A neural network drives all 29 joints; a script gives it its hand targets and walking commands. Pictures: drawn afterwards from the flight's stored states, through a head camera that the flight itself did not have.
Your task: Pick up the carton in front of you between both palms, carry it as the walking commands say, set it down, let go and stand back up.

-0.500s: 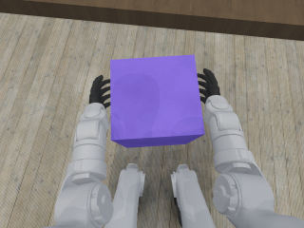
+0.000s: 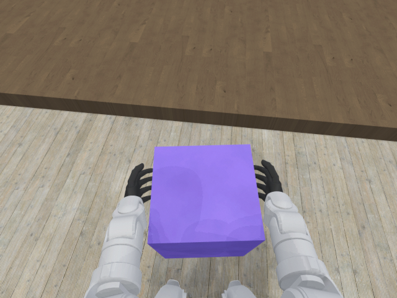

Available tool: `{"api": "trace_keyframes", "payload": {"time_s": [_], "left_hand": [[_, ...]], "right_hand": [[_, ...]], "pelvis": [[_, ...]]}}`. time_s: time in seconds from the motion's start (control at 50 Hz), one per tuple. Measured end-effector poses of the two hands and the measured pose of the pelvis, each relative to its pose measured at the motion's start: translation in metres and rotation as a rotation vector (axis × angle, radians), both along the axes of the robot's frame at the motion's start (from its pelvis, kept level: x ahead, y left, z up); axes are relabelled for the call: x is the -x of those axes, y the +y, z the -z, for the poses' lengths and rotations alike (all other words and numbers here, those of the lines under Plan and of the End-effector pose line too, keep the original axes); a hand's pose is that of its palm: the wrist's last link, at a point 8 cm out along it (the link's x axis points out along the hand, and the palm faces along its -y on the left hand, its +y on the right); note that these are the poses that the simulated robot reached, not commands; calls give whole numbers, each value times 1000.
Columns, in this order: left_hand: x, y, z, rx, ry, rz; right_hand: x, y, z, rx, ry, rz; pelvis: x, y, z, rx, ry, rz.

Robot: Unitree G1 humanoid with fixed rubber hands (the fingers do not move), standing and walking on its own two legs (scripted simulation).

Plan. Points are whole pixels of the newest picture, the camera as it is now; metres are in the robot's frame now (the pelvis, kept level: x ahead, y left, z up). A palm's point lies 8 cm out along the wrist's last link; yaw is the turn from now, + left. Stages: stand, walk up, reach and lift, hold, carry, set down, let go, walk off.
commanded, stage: reach and lift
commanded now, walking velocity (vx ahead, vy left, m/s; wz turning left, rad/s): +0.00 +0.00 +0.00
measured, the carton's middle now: (203, 207) +0.35 +0.01 -0.10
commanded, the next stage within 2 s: hold in 1.42 s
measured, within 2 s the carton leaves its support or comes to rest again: neither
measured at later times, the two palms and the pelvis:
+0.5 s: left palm (119, 189) +0.31 +0.15 +0.09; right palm (298, 189) +0.31 -0.15 +0.09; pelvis +0.02 +0.00 +0.07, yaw +0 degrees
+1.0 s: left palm (118, 185) +0.31 +0.15 +0.10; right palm (299, 184) +0.31 -0.15 +0.10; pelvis +0.02 +0.00 +0.07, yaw +0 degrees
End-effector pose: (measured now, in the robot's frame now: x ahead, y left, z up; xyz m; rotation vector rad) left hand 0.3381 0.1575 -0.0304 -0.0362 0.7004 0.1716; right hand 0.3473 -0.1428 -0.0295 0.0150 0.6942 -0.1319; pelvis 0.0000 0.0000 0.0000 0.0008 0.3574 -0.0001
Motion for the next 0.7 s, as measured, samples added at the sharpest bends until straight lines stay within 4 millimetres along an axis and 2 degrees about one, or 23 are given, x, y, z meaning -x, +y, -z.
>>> {"api": "trace_keyframes", "payload": {"time_s": [0.2,0.4,0.48,0.7], "left_hand": [[13,-2,-59,-4,-8,17],[28,-4,-111,-16,-28,34],[31,-5,-119,-30,-14,51],[34,-6,-120,-35,2,55]], "right_hand": [[17,-2,-60,7,-8,9],[34,-4,-111,19,-28,5],[39,-6,-119,29,-14,1],[43,-6,-119,35,2,-4]], "pelvis": [[-20,2,-44,1,-164,1],[-27,2,-67,0,-336,-3],[-22,3,-70,-1,-382,-1],[-7,2,-68,0,-412,2]]}}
